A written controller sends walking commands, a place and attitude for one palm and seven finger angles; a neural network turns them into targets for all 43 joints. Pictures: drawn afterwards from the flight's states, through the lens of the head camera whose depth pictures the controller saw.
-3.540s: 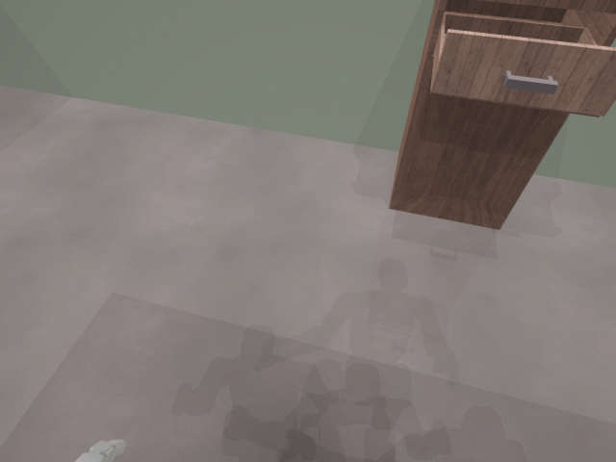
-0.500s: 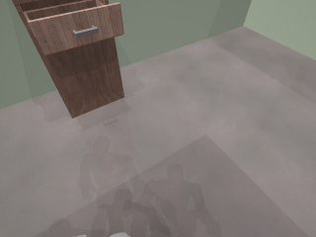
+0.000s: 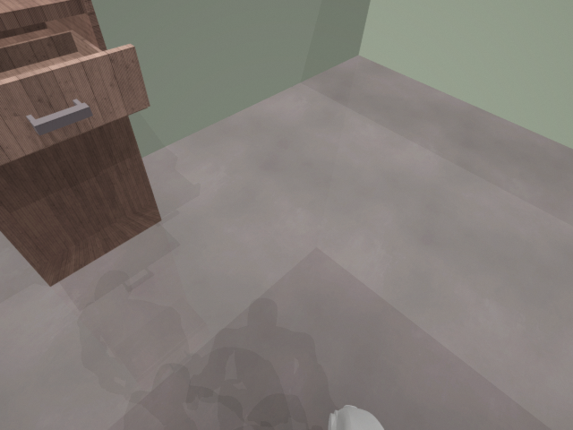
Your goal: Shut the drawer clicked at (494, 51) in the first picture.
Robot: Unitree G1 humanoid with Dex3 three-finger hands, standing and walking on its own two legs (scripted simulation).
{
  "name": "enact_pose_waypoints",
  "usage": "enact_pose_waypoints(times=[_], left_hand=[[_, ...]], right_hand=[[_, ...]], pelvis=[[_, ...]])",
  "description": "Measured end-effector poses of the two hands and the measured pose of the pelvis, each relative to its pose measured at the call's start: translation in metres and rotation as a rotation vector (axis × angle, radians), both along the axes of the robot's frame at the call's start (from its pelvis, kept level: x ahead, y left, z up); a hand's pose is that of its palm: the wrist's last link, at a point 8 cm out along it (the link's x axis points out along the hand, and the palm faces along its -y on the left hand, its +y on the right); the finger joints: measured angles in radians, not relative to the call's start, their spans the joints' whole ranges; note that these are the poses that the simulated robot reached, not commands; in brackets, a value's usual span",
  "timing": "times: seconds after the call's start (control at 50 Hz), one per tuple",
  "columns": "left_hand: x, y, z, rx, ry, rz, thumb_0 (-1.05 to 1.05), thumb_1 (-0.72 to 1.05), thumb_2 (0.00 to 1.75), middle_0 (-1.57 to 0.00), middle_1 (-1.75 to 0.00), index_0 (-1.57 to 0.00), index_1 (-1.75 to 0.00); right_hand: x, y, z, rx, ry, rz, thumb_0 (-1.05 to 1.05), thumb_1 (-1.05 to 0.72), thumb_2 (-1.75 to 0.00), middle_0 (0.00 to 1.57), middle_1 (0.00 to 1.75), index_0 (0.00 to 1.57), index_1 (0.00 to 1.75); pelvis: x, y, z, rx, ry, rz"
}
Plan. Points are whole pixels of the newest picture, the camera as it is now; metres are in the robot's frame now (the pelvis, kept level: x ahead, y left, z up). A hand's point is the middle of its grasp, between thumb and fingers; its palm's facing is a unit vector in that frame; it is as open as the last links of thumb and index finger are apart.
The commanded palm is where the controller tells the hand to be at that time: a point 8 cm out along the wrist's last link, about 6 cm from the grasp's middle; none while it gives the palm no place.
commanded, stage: walk to a spot facing it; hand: left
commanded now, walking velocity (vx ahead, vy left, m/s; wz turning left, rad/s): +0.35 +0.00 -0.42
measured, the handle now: (58, 114) +0.70 +0.55 +0.02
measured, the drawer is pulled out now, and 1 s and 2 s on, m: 0.24 0.24 0.24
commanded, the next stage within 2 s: turn to face it in 0.76 s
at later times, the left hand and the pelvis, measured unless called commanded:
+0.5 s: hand (228, 329) +0.32 +0.12 -0.17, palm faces -0.12 -0.97 -0.22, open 7.2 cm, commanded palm none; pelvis +0.24 -0.06 -0.01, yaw -10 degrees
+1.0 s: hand (239, 246) +0.52 +0.13 -0.18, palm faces -0.23 -0.96 -0.16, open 7.4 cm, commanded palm none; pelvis +0.43 -0.03 +0.00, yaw -17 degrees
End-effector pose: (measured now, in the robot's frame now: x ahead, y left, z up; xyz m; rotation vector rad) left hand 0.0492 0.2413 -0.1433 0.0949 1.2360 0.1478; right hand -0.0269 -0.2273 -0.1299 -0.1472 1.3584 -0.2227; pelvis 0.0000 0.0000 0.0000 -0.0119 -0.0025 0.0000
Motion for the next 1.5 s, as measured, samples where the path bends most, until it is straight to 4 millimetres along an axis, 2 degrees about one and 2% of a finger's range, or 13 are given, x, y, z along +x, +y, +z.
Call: enact_pose_waypoints(times=[0.16,0.28,0.34,0.5,0.62,0.72,0.8,0.92,1.06,1.16,1.24,1.3,1.5], left_hand=[[0.139,-0.041,-0.004,-0.017,-0.036,-0.167,0.01,0.91,0.90,-0.20,-0.29,-0.20,-0.30],[0.241,-0.082,-0.018,-0.001,-0.146,-0.236,0.01,0.91,0.90,-0.20,-0.29,-0.20,-0.30],[0.257,-0.089,-0.014,0.006,-0.138,-0.218,0.01,0.91,0.89,-0.20,-0.29,-0.20,-0.30],[0.272,-0.070,0.004,0.072,-0.023,-0.188,-0.01,0.94,0.89,-0.20,-0.29,-0.20,-0.30],[0.279,-0.059,-0.007,0.036,0.070,-0.140,0.00,0.92,0.89,-0.20,-0.29,-0.20,-0.30],[0.293,-0.048,-0.032,-0.009,0.181,-0.109,0.01,0.91,0.89,-0.20,-0.29,-0.20,-0.30],[0.330,-0.041,-0.030,-0.015,0.232,-0.165,0.01,0.91,0.89,-0.20,-0.29,-0.20,-0.30],[0.424,-0.045,-0.014,0.001,0.142,-0.246,0.01,0.91,0.90,-0.20,-0.29,-0.20,-0.30],[0.515,-0.079,-0.004,0.028,-0.002,-0.304,0.01,0.92,0.90,-0.20,-0.29,-0.20,-0.30],[0.551,-0.109,0.000,0.041,-0.088,-0.302,0.01,0.92,0.90,-0.20,-0.29,-0.20,-0.30],[0.554,-0.117,0.006,0.029,-0.119,-0.255,0.01,0.91,0.89,-0.20,-0.29,-0.20,-0.30],[0.553,-0.106,0.007,0.036,-0.137,-0.197,-0.01,0.92,0.89,-0.20,-0.29,-0.21,-0.30],[0.515,-0.030,-0.028,0.055,-0.031,-0.045,0.00,0.91,0.89,-0.20,-0.29,-0.20,-0.30]], right_hand=[[-0.016,0.013,-0.010,0.066,0.199,-0.165,0.00,-0.91,-0.89,0.20,0.30,0.20,0.30],[0.017,0.000,-0.031,0.122,0.306,-0.243,0.00,-0.91,-0.89,0.21,0.30,0.20,0.30],[0.073,-0.021,-0.033,0.103,0.231,-0.233,0.01,-0.91,-0.89,0.21,0.30,0.20,0.30],[0.270,-0.068,-0.014,0.029,-0.154,-0.142,0.00,-0.91,-0.89,0.20,0.30,0.20,0.30],[0.384,-0.067,0.001,0.010,-0.283,-0.056,0.00,-0.91,-0.90,0.20,0.30,0.20,0.30],[0.455,-0.054,0.000,-0.032,-0.339,-0.017,0.00,-0.91,-0.90,0.20,0.30,0.20,0.30],[0.461,-0.042,0.001,-0.043,-0.326,-0.082,0.00,-0.91,-0.89,0.20,0.30,0.20,0.30],[0.427,-0.041,0.003,-0.068,-0.187,-0.234,-0.02,-0.95,-0.89,0.21,0.30,0.21,0.30],[0.385,-0.029,-0.011,0.014,0.037,-0.295,-0.01,-0.93,-0.89,0.20,0.30,0.20,0.30],[0.377,-0.024,-0.032,0.112,0.145,-0.313,0.00,-0.92,-0.89,0.20,0.30,0.20,0.30],[0.404,-0.030,-0.033,0.134,0.146,-0.263,0.00,-0.91,-0.89,0.20,0.30,0.20,0.30],[0.437,-0.041,-0.030,0.117,0.092,-0.204,0.00,-0.91,-0.89,0.20,0.30,0.20,0.30],[0.557,-0.069,-0.014,-0.066,-0.152,0.013,0.00,-0.92,-0.89,0.20,0.30,0.20,0.30]], pelvis=[[0.075,-0.013,-0.010,0.014,0.005,-0.072],[0.143,-0.047,-0.034,0.015,0.002,-0.117],[0.169,-0.056,-0.027,0.012,-0.011,-0.130],[0.237,-0.061,-0.006,-0.001,0.003,-0.170],[0.295,-0.051,-0.008,-0.023,-0.007,-0.176],[0.350,-0.033,-0.023,-0.029,-0.022,-0.203],[0.378,-0.025,-0.019,-0.021,-0.037,-0.257],[0.412,-0.024,-0.005,-0.013,-0.020,-0.310],[0.445,-0.042,-0.004,0.003,-0.007,-0.269],[0.461,-0.062,-0.014,0.012,-0.006,-0.227],[0.466,-0.064,-0.011,0.016,-0.006,-0.168],[0.469,-0.062,-0.010,0.016,-0.006,-0.126],[0.476,-0.031,-0.030,-0.006,0.002,-0.020]])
